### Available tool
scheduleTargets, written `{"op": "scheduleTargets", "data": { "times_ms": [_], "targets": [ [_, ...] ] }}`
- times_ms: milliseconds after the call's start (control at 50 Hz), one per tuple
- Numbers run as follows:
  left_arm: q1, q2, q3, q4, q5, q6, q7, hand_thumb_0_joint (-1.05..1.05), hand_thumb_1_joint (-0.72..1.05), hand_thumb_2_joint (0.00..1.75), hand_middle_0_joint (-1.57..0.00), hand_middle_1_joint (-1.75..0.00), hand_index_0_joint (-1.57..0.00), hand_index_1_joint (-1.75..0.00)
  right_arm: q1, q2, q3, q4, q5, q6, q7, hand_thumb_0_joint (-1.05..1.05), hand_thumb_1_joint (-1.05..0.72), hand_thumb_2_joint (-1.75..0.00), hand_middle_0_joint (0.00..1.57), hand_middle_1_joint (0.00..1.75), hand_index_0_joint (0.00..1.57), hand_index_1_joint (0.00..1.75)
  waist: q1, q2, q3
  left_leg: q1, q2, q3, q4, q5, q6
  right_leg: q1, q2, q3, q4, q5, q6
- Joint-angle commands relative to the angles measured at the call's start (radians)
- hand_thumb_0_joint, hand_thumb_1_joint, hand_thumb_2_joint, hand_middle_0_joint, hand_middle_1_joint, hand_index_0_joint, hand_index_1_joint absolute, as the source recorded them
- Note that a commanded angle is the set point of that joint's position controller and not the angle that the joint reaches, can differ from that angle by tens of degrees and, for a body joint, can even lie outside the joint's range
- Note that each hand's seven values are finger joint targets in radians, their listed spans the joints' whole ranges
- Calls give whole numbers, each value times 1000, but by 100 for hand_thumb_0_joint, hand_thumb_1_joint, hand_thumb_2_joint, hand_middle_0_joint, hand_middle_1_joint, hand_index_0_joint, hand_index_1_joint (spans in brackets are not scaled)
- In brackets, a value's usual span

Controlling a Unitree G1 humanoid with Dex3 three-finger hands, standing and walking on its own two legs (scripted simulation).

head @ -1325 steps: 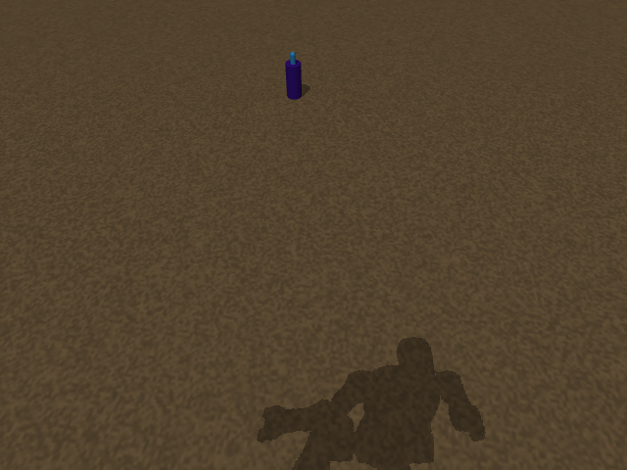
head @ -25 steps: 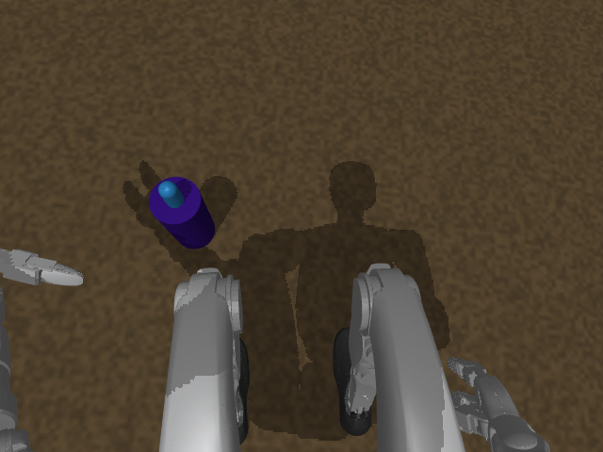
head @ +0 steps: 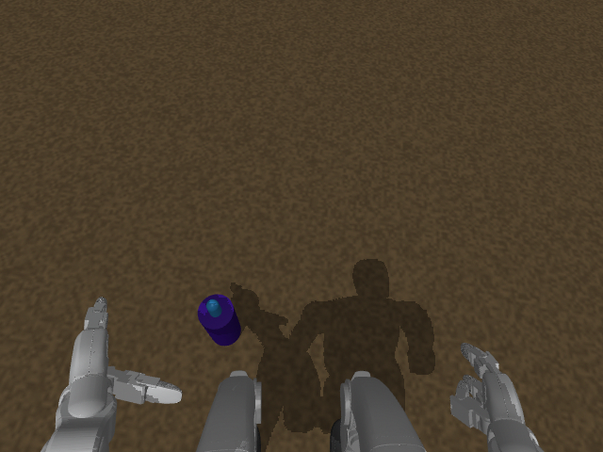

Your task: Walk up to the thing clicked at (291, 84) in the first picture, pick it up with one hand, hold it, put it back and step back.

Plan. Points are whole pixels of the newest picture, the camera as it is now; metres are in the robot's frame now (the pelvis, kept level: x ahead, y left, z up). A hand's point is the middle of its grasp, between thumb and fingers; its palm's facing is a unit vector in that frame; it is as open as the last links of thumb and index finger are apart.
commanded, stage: home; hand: left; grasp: from the side
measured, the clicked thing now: (219, 318) +0.41 +0.20 -0.51
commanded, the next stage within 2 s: none
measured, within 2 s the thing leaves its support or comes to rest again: neither
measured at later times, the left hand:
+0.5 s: hand (135, 380) +0.20 +0.19 +0.02, palm faces +0.13 -0.95 -0.29, open 17.6 cm
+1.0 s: hand (145, 386) +0.19 +0.18 +0.02, palm faces +0.12 -0.95 -0.28, open 17.5 cm
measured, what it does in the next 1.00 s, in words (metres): rises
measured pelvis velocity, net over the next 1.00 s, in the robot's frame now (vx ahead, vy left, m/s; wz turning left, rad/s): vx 0.03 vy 0.00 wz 0.03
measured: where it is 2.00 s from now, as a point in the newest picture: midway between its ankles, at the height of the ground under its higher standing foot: outside the picture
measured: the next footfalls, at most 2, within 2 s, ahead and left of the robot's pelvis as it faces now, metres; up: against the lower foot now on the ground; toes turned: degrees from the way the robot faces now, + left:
none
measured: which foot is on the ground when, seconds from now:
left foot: down 0.00-1.00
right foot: down 0.00-1.00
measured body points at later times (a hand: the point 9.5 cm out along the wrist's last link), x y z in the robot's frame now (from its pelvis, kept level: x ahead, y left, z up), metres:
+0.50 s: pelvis +0.04 +0.01 +0.08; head +0.06 +0.01 +0.52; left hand +0.19 +0.24 +0.04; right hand +0.21 -0.22 +0.01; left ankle +0.03 +0.12 -0.61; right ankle +0.04 -0.12 -0.61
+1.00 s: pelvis +0.03 +0.00 +0.08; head +0.05 +0.00 +0.53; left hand +0.18 +0.23 +0.04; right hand +0.19 -0.24 +0.01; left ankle +0.03 +0.12 -0.61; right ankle +0.04 -0.12 -0.61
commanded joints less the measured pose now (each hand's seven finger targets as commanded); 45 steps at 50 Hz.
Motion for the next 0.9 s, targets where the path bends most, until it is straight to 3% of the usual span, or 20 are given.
{"op": "scheduleTargets", "data": {
  "times_ms": [0,100,140,200,240,280,340,380,400,460,500,540,580,600,640,660,700,760,880],
  "targets": [
    [4,132,28,-254,-1,-9,31,0,-56,5,-5,-5,-5,-5,42,-118,-45,-111,-1,-54,-34,0,-89,-90,20,30,20,30,-1,95,-222,369,-24,18,-327,241,16,322,15,26,-314,231,-17],
    [162,86,-28,-402,-8,38,41,0,-56,5,-5,-5,-5,-5,59,-99,-36,-144,-4,-67,-57,0,-90,-90,20,30,20,30,11,99,-190,500,-26,19,-432,320,10,460,25,7,-398,296,-16],
    [231,27,-80,-395,-10,58,38,0,-56,5,-5,-5,-5,-5,50,-89,-30,-157,-7,-79,-63,0,-90,-90,20,30,20,30,-3,55,-125,503,-26,18,-456,320,14,481,27,-1,-431,304,-12],
    [255,50,-69,-518,-10,66,38,0,-58,4,-5,-5,-5,-5,45,-94,-32,-178,-8,-92,-73,0,-90,-90,20,30,20,30,9,68,-96,545,-23,11,-504,308,11,503,31,-8,-463,282,-14],
    [344,4,-96,-485,-10,79,30,0,-60,3,-4,-4,-4,-5,39,-89,-32,-187,-11,-103,-75,0,-90,-90,20,30,20,30,12,32,-55,546,-22,8,-524,315,11,516,37,-19,-480,285,-12],
    [307,31,-80,-566,-11,76,29,0,-60,3,-4,-4,-4,-5,39,-88,-30,-193,-13,-112,-76,0,-90,-90,20,30,20,30,12,32,-41,558,-23,12,-536,306,13,535,34,-15,-502,279,-10],
    [331,21,-83,-576,-10,78,16,0,-57,5,-5,-5,-5,-5,45,-88,-34,-192,-18,-125,-75,0,-90,-90,20,30,20,30,8,41,-28,572,-26,16,-545,323,10,547,35,-16,-510,290,-10],
    [360,-2,-93,-512,-8,82,8,0,-59,3,-4,-5,-4,-5,39,-90,-33,-195,-21,-132,-74,0,-90,-90,20,30,20,30,-1,0,15,563,-26,16,-546,321,12,540,37,-18,-522,290,-6],
    [291,42,-63,-603,-7,71,11,0,-56,5,-5,-5,-5,-5,48,-92,-35,-188,-22,-137,-73,0,-90,-90,20,30,20,30,5,33,-21,579,-29,23,-539,337,12,558,30,-8,-520,309,-7],
    [349,-12,-95,-506,-6,76,-2,0,-58,4,-5,-5,-5,-5,41,-89,-31,-192,-26,-147,-67,0,-90,-90,20,30,20,30,5,29,7,576,-32,17,-554,318,9,557,32,-12,-523,285,-9],
    [292,23,-81,-590,-3,64,2,0,-56,5,-5,-5,-5,-5,44,-89,-33,-186,-27,-151,-69,0,-90,-90,20,30,20,30,15,71,-32,607,-33,19,-561,326,4,570,31,-10,-521,288,-12],
    [331,4,-91,-538,-3,73,-1,0,-56,5,-5,-5,-5,-5,44,-89,-31,-184,-28,-157,-67,0,-90,-90,20,30,20,30,5,42,-32,603,-37,18,-554,340,7,580,32,-9,-528,309,-8],
    [308,18,-85,-576,-4,70,-1,0,-56,5,-5,-5,-5,-5,50,-88,-31,-181,-27,-159,-70,0,-90,-90,20,30,20,30,7,58,-48,619,-38,27,-545,369,7,587,28,-4,-530,340,-7],
    [351,-15,-99,-490,-2,77,-4,0,-58,4,-5,-5,-5,-5,36,-87,-28,-182,-27,-160,-70,0,-90,-90,20,30,20,30,3,24,-25,611,-35,22,-549,366,7,589,30,-7,-528,335,-6],
    [306,17,-80,-555,-4,73,-3,0,-58,4,-5,-5,-5,-5,35,-91,-29,-182,-28,-161,-69,0,-90,-90,20,30,20,30,14,60,-47,618,-37,21,-551,369,5,599,28,-6,-531,334,-9],
    [292,39,-66,-591,-3,69,0,0,-58,4,-5,-5,-5,-5,48,-93,-33,-173,-28,-160,-72,0,-90,-90,20,30,20,30,14,56,-78,640,-35,23,-544,416,5,610,29,-5,-524,377,-8],
    [331,2,-90,-505,-4,80,-4,0,-57,4,-5,-5,-5,-5,44,-89,-27,-170,-29,-163,-69,0,-90,-90,20,30,20,30,2,34,-20,615,-38,26,-541,394,9,596,27,-4,-536,371,-4],
    [321,21,-73,-524,-5,75,-5,0,-58,4,-5,-5,-5,-5,40,-88,-28,-169,-28,-163,-71,0,-90,-90,20,30,20,30,12,17,-27,610,-42,35,-535,382,14,607,22,2,-550,372,1],
    [359,-5,-83,-482,-7,79,-12,0,-55,6,-5,-6,-5,-6,22,-90,-30,-181,-25,-165,-66,0,-90,-90,20,30,20,30,18,4,-17,598,-43,36,-548,348,16,598,22,2,-559,335,-1]
  ]
}}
